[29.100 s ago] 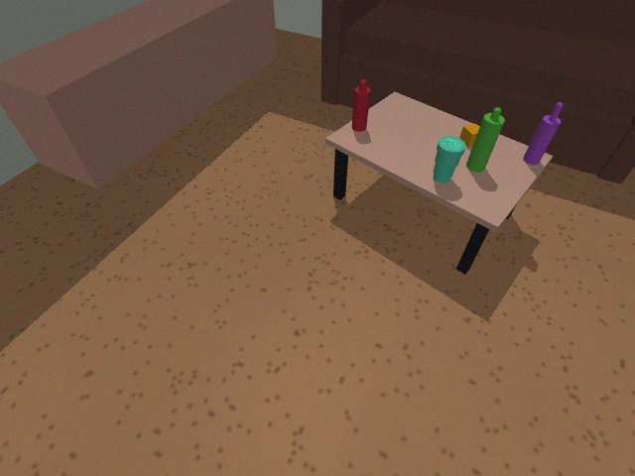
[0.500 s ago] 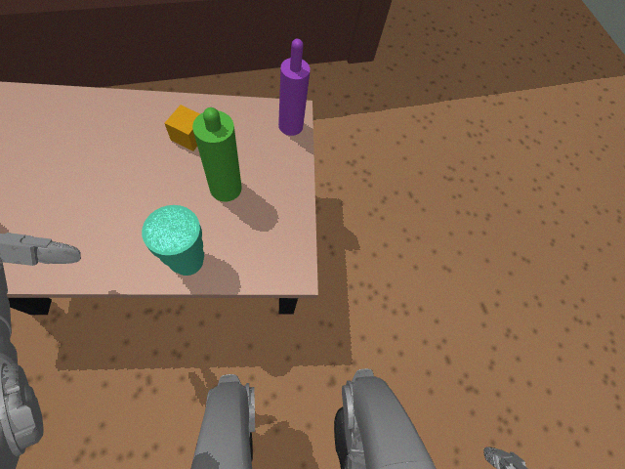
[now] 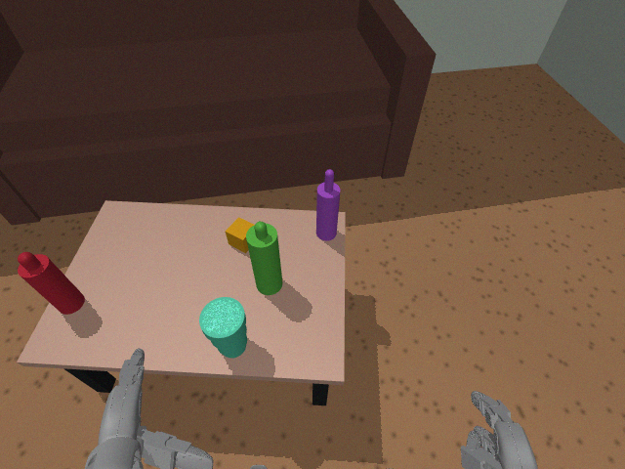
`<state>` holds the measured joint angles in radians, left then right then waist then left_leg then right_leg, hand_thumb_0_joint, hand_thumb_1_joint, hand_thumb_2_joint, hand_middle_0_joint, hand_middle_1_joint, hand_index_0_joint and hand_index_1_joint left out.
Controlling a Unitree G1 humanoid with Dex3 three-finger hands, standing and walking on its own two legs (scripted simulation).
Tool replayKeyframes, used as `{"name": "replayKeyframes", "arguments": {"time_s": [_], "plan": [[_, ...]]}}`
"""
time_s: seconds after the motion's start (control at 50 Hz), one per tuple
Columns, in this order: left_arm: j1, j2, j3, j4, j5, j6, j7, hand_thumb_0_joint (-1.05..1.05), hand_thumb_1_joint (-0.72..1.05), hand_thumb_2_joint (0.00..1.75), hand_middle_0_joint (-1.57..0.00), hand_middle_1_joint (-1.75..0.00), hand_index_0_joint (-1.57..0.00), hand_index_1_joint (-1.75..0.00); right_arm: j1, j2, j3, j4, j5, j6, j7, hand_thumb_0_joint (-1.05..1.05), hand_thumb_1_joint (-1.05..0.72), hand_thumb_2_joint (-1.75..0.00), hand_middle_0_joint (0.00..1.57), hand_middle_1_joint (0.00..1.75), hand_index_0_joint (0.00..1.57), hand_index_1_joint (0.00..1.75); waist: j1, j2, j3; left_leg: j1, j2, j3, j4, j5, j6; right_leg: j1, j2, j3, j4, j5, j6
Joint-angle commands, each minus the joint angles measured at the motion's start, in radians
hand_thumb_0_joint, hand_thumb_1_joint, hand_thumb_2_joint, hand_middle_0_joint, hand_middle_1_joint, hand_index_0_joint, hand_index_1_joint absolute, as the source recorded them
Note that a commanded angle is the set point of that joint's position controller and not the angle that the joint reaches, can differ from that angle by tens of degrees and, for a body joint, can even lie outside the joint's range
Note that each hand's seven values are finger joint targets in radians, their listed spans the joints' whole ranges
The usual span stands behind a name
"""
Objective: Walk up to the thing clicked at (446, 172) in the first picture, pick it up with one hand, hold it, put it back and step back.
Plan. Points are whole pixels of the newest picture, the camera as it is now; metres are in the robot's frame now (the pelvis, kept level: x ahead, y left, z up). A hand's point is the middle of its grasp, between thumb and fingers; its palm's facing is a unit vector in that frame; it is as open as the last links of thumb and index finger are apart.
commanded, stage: home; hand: left
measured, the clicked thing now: (228, 332) +0.44 +0.20 -0.32
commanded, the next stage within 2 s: none
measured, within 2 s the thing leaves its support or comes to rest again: neither
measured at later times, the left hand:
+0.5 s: hand (192, 460) +0.16 +0.16 -0.06, palm faces +0.13 -0.95 -0.27, open 17.5 cm
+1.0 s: hand (185, 461) +0.16 +0.17 -0.06, palm faces +0.12 -0.95 -0.27, open 17.4 cm
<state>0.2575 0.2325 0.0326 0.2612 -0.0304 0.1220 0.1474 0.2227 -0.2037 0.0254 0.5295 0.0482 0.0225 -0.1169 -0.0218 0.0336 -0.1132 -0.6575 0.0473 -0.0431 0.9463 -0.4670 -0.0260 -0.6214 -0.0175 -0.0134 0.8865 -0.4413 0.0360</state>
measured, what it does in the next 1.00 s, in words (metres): stands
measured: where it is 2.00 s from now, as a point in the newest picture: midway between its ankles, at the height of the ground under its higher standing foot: outside the picture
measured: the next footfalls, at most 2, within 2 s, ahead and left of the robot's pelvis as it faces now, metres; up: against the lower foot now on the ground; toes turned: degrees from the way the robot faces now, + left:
none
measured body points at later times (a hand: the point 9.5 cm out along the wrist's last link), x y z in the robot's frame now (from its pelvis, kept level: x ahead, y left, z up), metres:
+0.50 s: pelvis -0.01 -0.02 +0.00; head +0.02 -0.02 +0.45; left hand +0.15 +0.21 -0.04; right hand +0.16 -0.26 -0.08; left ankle +0.00 +0.13 -0.69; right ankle +0.00 -0.15 -0.69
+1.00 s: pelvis -0.01 -0.01 +0.00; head +0.02 -0.01 +0.44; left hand +0.15 +0.22 -0.04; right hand +0.16 -0.25 -0.07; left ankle +0.00 +0.13 -0.69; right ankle +0.00 -0.15 -0.69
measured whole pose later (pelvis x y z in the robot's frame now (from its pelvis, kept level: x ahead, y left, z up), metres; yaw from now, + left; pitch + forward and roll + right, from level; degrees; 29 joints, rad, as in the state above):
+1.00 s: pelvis -0.01 -0.01 +0.00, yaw +1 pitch +8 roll -2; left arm 0.47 0.20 -0.01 -0.01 -0.01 0.25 0.13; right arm 0.26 -0.21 0.02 0.50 0.02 -0.12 -0.16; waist -0.02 0.03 -0.10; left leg -0.64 0.05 -0.06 0.97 -0.47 -0.04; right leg -0.61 -0.01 -0.03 0.93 -0.46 0.02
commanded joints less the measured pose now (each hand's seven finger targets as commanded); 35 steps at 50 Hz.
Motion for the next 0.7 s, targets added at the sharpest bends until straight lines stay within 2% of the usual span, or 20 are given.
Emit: {"name": "replayKeyframes", "arguments": {"time_s": [0.0,0.04,0.06,0.14,0.18,0.22,0.26,0.3,0.32,0.38,0.44,0.48,0.56,0.58,0.6,0.64,0.68], "plan": [[0.029,0.117,0.025,-0.332,0.001,-0.014,0.012,0.0,-0.53,0.07,-0.05,-0.06,-0.05,-0.06,-0.044,-0.126,-0.053,-0.149,-0.006,-0.062,-0.026,0.0,-0.9,-0.9,0.2,0.3,0.2,0.3,-0.011,-0.01,-0.115,0.139,-0.029,0.054,-0.16,0.261,0.025,0.118,0.031,-0.053,-0.14,0.253,-0.035],[0.072,0.107,0.019,-0.359,0.004,-0.003,0.012,0.0,-0.55,0.06,-0.05,-0.05,-0.05,-0.05,-0.044,-0.119,-0.051,-0.159,-0.011,-0.072,-0.035,0.0,-0.9,-0.9,0.2,0.3,0.2,0.3,-0.014,-0.044,-0.115,0.139,-0.034,0.055,-0.153,0.262,0.031,0.126,0.028,-0.051,-0.146,0.263,-0.028],[0.077,0.112,0.025,-0.373,0.004,0.001,0.012,0.0,-0.54,0.06,-0.05,-0.05,-0.05,-0.05,-0.045,-0.122,-0.052,-0.165,-0.011,-0.079,-0.038,0.0,-0.9,-0.9,0.2,0.3,0.2,0.3,-0.015,-0.031,-0.081,0.125,-0.038,0.063,-0.152,0.235,0.033,0.109,0.024,-0.045,-0.156,0.244,-0.025],[0.09,0.093,0.014,-0.413,0.011,0.012,0.006,0.0,-0.54,0.06,-0.05,-0.05,-0.05,-0.05,-0.035,-0.118,-0.053,-0.165,-0.022,-0.103,-0.05,0.0,-0.9,-0.9,0.2,0.3,0.2,0.3,-0.026,-0.007,-0.083,0.149,-0.039,0.063,-0.153,0.22,0.03,0.098,0.023,-0.041,-0.148,0.224,-0.028],[0.076,0.089,0.018,-0.441,0.011,0.014,0.008,0.0,-0.54,0.06,-0.05,-0.05,-0.05,-0.05,-0.041,-0.113,-0.05,-0.172,-0.026,-0.114,-0.051,0.0,-0.9,-0.9,0.2,0.3,0.2,0.3,-0.014,0.009,-0.093,0.146,-0.041,0.059,-0.148,0.209,0.029,0.103,0.019,-0.041,-0.148,0.21,-0.03],[0.115,0.068,0.005,-0.408,0.015,0.025,0.004,0.0,-0.55,0.05,-0.05,-0.05,-0.05,-0.05,-0.043,-0.114,-0.051,-0.178,-0.027,-0.126,-0.052,0.0,-0.9,-0.9,0.2,0.3,0.2,0.3,-0.014,-0.034,-0.087,0.14,-0.041,0.055,-0.145,0.204,0.032,0.106,0.019,-0.041,-0.149,0.205,-0.027],[0.124,0.067,0.006,-0.415,0.015,0.029,0.006,0.0,-0.56,0.05,-0.05,-0.05,-0.05,-0.05,-0.045,-0.115,-0.053,-0.175,-0.029,-0.137,-0.052,0.0,-0.9,-0.9,0.2,0.3,0.2,0.3,-0.008,0.008,-0.094,0.14,-0.044,0.053,-0.151,0.197,0.026,0.102,0.021,-0.045,-0.145,0.192,-0.031],[0.152,0.058,-0.002,-0.403,0.018,0.038,0.006,0.0,-0.57,0.04,-0.05,-0.05,-0.05,-0.05,-0.04,-0.119,-0.056,-0.178,-0.03,-0.144,-0.051,0.0,-0.9,-0.9,0.2,0.3,0.2,0.3,-0.005,-0.01,-0.095,0.136,-0.042,0.049,-0.15,0.196,0.026,0.104,0.024,-0.05,-0.142,0.183,-0.031],[0.165,0.055,0.0,-0.403,0.016,0.038,0.006,0.0,-0.57,0.05,-0.05,-0.05,-0.05,-0.05,-0.047,-0.115,-0.053,-0.18,-0.029,-0.148,-0.048,0.0,-0.9,-0.9,0.2,0.3,0.2,0.3,0.008,-0.007,-0.091,0.122,-0.045,0.053,-0.145,0.194,0.026,0.114,0.02,-0.047,-0.148,0.183,-0.03],[0.189,0.063,0.01,-0.384,0.019,0.048,0.006,0.0,-0.56,0.05,-0.05,-0.05,-0.05,-0.05,-0.045,-0.116,-0.053,-0.187,-0.029,-0.155,-0.047,0.0,-0.9,-0.9,0.2,0.3,0.2,0.3,0.004,-0.038,-0.087,0.106,-0.046,0.053,-0.139,0.186,0.031,0.11,0.02,-0.045,-0.15,0.18,-0.026],[0.18,0.073,0.023,-0.404,0.018,0.042,0.004,0.0,-0.56,0.05,-0.05,-0.05,-0.05,-0.05,-0.05,-0.114,-0.053,-0.189,-0.028,-0.162,-0.046,0.0,-0.9,-0.9,0.2,0.3,0.2,0.3,0.01,-0.048,-0.075,0.095,-0.045,0.058,-0.137,0.155,0.033,0.103,0.018,-0.038,-0.159,0.145,-0.024],[0.168,0.08,0.02,-0.429,0.019,0.044,0.006,0.0,-0.54,0.06,-0.05,-0.06,-0.05,-0.05,-0.047,-0.115,-0.053,-0.19,-0.029,-0.164,-0.047,0.0,-0.9,-0.9,0.2,0.3,0.2,0.3,0.01,-0.008,-0.079,0.094,-0.047,0.057,-0.144,0.134,0.03,0.096,0.018,-0.037,-0.157,0.124,-0.03],[0.183,0.074,0.019,-0.423,0.021,0.049,0.004,0.0,-0.55,0.06,-0.05,-0.06,-0.05,-0.05,-0.032,-0.12,-0.059,-0.188,-0.03,-0.176,-0.05,0.0,-0.9,-0.9,0.2,0.3,0.2,0.3,-0.003,-0.037,-0.095,0.102,-0.042,0.054,-0.13,0.167,0.033,0.095,0.021,-0.038,-0.138,0.162,-0.027],[0.175,0.083,0.021,-0.449,0.022,0.049,0.005,0.0,-0.54,0.07,-0.05,-0.06,-0.05,-0.06,-0.029,-0.119,-0.059,-0.185,-0.032,-0.177,-0.05,0.0,-0.9,-0.9,0.2,0.3,0.2,0.3,0.005,-0.009,-0.107,0.104,-0.042,0.052,-0.128,0.182,0.03,0.098,0.022,-0.041,-0.131,0.175,-0.03],[0.166,0.07,0.01,-0.436,0.021,0.049,0.004,0.0,-0.54,0.06,-0.05,-0.06,-0.05,-0.06,-0.034,-0.119,-0.057,-0.185,-0.031,-0.178,-0.049,0.0,-0.9,-0.9,0.2,0.3,0.2,0.3,-0.001,-0.018,-0.083,0.096,-0.043,0.054,-0.129,0.165,0.031,0.088,0.021,-0.04,-0.136,0.159,-0.03],[0.195,0.063,0.01,-0.429,0.024,0.054,0.006,0.0,-0.54,0.06,-0.05,-0.06,-0.05,-0.06,-0.025,-0.121,-0.063,-0.186,-0.032,-0.183,-0.052,0.0,-0.9,-0.9,0.2,0.3,0.2,0.3,0.002,-0.017,-0.114,0.11,-0.037,0.047,-0.128,0.194,0.028,0.095,0.028,-0.047,-0.117,0.181,-0.033],[0.178,0.067,0.01,-0.441,0.025,0.056,0.005,0.0,-0.56,0.06,-0.05,-0.06,-0.05,-0.05,-0.026,-0.124,-0.064,-0.182,-0.033,-0.186,-0.051,0.0,-0.9,-0.9,0.2,0.3,0.2,0.3,-0.003,-0.019,-0.089,0.101,-0.036,0.044,-0.136,0.16,0.028,0.078,0.03,-0.051,-0.12,0.146,-0.034]]}}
